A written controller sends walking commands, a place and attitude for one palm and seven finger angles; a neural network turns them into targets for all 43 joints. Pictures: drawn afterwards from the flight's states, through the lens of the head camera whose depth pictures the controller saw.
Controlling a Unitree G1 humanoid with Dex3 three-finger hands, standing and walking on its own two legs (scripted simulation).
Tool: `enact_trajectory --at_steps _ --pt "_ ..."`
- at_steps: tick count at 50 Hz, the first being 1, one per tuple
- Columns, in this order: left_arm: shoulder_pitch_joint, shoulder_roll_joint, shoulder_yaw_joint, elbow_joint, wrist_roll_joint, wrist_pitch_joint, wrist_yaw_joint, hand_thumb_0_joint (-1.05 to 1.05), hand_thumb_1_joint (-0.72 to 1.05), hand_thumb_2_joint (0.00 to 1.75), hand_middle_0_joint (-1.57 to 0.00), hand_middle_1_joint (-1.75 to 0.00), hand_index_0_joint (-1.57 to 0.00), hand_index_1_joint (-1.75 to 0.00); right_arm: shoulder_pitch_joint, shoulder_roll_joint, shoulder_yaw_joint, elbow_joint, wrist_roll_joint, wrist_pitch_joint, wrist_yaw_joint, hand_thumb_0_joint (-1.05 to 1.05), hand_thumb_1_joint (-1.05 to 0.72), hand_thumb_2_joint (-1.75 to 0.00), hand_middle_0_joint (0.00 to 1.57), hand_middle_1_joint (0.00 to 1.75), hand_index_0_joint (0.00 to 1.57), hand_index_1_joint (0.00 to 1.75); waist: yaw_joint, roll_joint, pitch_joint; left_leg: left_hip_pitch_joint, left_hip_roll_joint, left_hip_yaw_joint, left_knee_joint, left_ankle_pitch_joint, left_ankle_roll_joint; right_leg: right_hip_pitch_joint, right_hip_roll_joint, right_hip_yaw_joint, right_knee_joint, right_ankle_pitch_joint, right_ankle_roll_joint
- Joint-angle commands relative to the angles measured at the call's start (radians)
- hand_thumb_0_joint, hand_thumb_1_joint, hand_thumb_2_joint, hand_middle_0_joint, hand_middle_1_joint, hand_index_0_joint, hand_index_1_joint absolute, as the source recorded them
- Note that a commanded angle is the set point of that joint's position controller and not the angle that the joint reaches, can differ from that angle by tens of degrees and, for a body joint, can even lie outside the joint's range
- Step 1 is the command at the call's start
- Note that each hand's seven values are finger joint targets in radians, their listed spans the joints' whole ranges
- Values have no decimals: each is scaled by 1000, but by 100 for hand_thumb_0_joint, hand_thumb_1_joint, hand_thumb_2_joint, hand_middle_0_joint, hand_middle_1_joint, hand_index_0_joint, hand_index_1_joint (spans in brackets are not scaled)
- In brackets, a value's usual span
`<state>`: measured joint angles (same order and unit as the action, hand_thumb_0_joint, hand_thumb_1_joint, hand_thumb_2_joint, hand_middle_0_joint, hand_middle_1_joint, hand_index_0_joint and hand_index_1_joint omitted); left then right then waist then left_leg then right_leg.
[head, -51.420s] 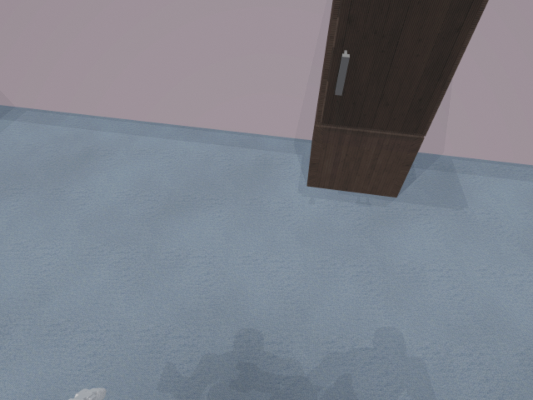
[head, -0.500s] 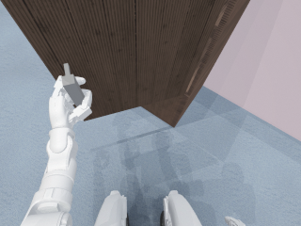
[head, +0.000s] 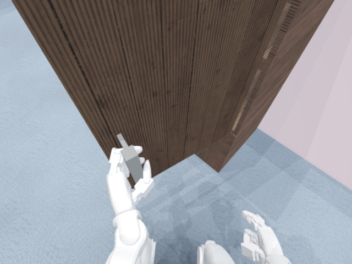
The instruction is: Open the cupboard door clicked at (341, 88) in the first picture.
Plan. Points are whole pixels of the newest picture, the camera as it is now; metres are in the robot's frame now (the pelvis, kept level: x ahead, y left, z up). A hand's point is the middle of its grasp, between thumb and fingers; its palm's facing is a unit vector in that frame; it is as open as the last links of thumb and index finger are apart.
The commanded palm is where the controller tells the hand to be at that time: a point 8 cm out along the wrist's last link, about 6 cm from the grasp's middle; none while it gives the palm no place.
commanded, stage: open thumb and fingers to let go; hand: left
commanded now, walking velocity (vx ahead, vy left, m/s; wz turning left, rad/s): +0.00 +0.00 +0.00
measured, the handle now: (130, 160) +0.34 +0.13 +0.01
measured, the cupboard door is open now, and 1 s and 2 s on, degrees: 75 76 78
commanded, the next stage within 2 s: slide the hand sideways off the handle in 0.88 s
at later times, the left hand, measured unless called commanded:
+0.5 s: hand (148, 180) +0.30 +0.08 +0.01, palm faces +0.38 -0.92 +0.00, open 11.1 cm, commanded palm +0.25 +0.12 +0.01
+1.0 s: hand (147, 181) +0.29 +0.08 +0.01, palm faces +0.35 -0.94 -0.01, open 14.5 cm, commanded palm +0.25 +0.11 +0.01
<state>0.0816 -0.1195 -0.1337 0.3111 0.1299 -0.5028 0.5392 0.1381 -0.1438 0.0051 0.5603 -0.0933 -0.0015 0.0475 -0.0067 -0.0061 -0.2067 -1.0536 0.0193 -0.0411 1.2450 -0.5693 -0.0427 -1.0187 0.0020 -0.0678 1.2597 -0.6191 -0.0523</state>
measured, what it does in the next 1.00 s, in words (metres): stands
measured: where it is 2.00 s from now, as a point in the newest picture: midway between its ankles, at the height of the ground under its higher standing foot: outside the picture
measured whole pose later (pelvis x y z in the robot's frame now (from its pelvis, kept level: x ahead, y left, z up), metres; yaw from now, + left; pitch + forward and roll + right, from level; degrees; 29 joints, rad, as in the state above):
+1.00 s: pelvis -0.03 +0.02 -0.01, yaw +1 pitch +21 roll -1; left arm -0.08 -0.12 -0.19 0.42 0.17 -0.49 0.63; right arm 0.14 -0.17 0.00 0.62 -0.11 -0.05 0.03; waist 0.01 0.02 -0.19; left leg -1.14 0.00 -0.05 1.31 -0.54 -0.02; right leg -1.09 -0.02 -0.08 1.31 -0.59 -0.03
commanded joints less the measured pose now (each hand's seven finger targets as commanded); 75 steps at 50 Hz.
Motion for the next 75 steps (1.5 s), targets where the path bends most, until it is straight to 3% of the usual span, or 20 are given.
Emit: enact_trajectory --at_steps 1,4,9,12,23,25,31,39,43,49,50,51,52,54,56,58,60,68,69,75 --pt "-73 -82 -94 -183 45 -56 23 0 90 90 -40 -135 -40 -135 -9 -108 -45 -96 -6 -69 -17 0 -90 -90 20 30 20 30 -32 -55 -285 145 -45 29 -71 300 46 229 -20 62 -185 528 39" --pt "-243 -14 -40 -158 52 -62 48 0 83 87 -40 -134 -40 -134 -1 -117 -50 -69 -11 -77 -33 0 -90 -90 20 30 20 30 -51 -73 -270 106 -45 20 -49 259 48 202 -27 81 -194 455 40" --pt "-199 12 -2 -122 12 -65 30 0 48 72 -37 -130 -37 -130 2 -119 -58 -74 -3 -80 -41 0 -90 -90 20 30 20 30 -23 -102 -331 61 -51 25 -45 244 44 298 -50 133 -216 485 51" --pt "-235 -8 -21 -154 -11 -70 21 0 27 63 -35 -128 -35 -128 2 -119 -59 -71 2 -79 -41 0 -90 -90 20 30 20 30 -31 -98 -346 72 -50 27 -50 234 46 305 -55 141 -225 482 58" --pt "-267 6 1 -92 0 -90 44 0 -50 30 -30 -120 -30 -120 -6 -127 -59 -65 -1 -90 -39 0 -90 -90 20 30 20 30 -27 -95 -292 72 -48 26 -62 183 50 225 -38 114 -232 311 42" --pt "-277 6 2 -103 4 -90 50 0 -50 30 -30 -120 -30 -120 -8 -127 -60 -70 -2 -87 -38 0 -90 -90 20 30 20 30 -18 -64 -307 89 -49 29 -69 196 51 219 -31 97 -220 309 34" --pt "-316 -51 -51 -89 26 -76 63 0 -50 30 -25 -90 -25 -90 -3 -130 -57 -71 -7 -88 -34 0 -90 -90 20 30 20 30 -35 -48 -298 135 -43 23 -86 209 53 160 -13 45 -196 299 24" --pt "-334 -79 -72 -83 64 -44 90 0 -50 30 -18 -50 -18 -50 -11 -130 -53 -80 -12 -88 -29 0 -90 -90 20 30 20 30 -28 -29 -302 157 -36 5 -101 218 48 117 -2 8 -167 267 10" --pt "-413 -123 -103 -74 61 -36 101 0 -50 30 -15 -30 -15 -30 -22 -129 -49 -70 -11 -92 -28 0 -90 -90 20 30 20 30 -51 -30 -294 162 -38 1 -100 174 51 79 -3 3 -170 220 14" --pt "-394 -134 -114 -86 57 -18 101 0 -50 30 -15 -30 -15 -30 -24 -130 -51 -73 -10 -92 -31 0 -90 -90 20 30 20 30 -44 -29 -316 177 -34 -6 -103 199 47 83 -2 -5 -161 238 10" --pt "-382 -16 -313 -104 176 -49 -86 0 -50 30 -15 -30 -15 -30 43 -173 -58 -66 0 -75 -25 0 -90 -90 20 30 20 30 -142 -54 -282 184 -29 -1 -60 191 63 42 -23 25 -164 274 16" --pt "-444 39 -251 -174 137 -92 -181 0 -50 30 -15 -30 -15 -30 50 -163 -66 -84 9 -67 -26 0 -90 -90 20 30 20 30 -105 -32 -322 177 -32 -4 -53 208 67 69 -26 32 -146 304 7" --pt "-423 53 -261 -199 113 -111 -259 0 -50 30 -15 -30 -15 -30 37 -168 -66 -104 18 -64 -27 0 -90 -90 20 30 20 30 -94 5 -348 191 -36 -1 -50 198 68 71 -25 38 -141 300 4" --pt "-415 61 -284 -230 35 -115 -406 0 -50 30 -15 -30 -15 -30 41 -173 -62 -137 44 -61 -31 0 -90 -90 20 30 20 30 -104 22 -335 200 -39 -8 -56 175 72 61 -23 41 -142 270 -1" --pt "-377 32 -252 -230 -82 -92 -476 0 -50 30 -15 -30 -15 -30 32 -174 -57 -159 68 -64 -36 0 -90 -90 20 30 20 30 -89 18 -299 214 -37 -19 -81 136 66 39 -14 28 -155 216 3" --pt "-324 14 -217 -233 -158 -54 -486 0 -50 30 -15 -30 -15 -30 35 -179 -53 -177 81 -65 -38 0 -90 -90 20 30 20 30 -73 2 -282 214 -38 -29 -102 121 63 39 -8 13 -157 189 5" --pt "-256 27 -181 -244 -179 -31 -468 0 -50 30 -15 -30 -15 -30 31 -183 -54 -194 84 -58 -35 0 -90 -90 20 30 20 30 -53 -13 -290 209 -37 -30 -107 143 60 48 -6 7 -144 201 6" --pt "-108 98 -124 -312 -107 -41 -397 0 -50 30 -15 -30 -15 -30 28 -177 -56 -227 67 -35 -18 0 -90 -90 20 30 20 30 -25 -25 -274 168 -37 -18 -96 169 55 55 -5 9 -113 212 6" --pt "-64 128 -98 -317 -102 -41 -394 0 -50 30 -15 -30 -15 -30 29 -180 -56 -235 66 -31 -18 0 -90 -90 20 30 20 30 -6 -30 -282 158 -38 -20 -97 187 54 73 -3 11 -108 220 1" --pt "50 152 -56 -355 -109 -42 -399 0 -50 30 -15 -30 -15 -30 16 -169 -51 -254 66 -14 -17 0 -90 -90 20 30 20 30 14 -16 -279 163 -38 -6 -95 214 50 90 3 14 -101 253 2"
